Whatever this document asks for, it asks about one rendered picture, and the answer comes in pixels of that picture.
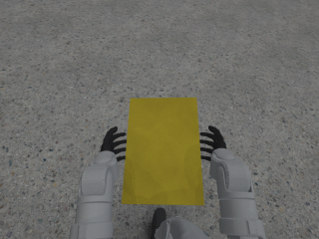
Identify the left robot forearm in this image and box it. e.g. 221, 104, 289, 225
69, 150, 120, 239

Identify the carton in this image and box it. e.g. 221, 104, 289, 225
122, 98, 204, 206

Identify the left robot hand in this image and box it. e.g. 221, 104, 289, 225
100, 126, 127, 161

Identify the right robot hand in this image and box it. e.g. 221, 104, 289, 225
199, 125, 226, 161

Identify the right robot forearm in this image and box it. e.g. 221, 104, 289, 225
209, 148, 266, 239

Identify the right robot foot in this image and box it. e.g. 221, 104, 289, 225
151, 207, 166, 239

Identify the robot right shin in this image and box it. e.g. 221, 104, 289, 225
155, 216, 182, 239

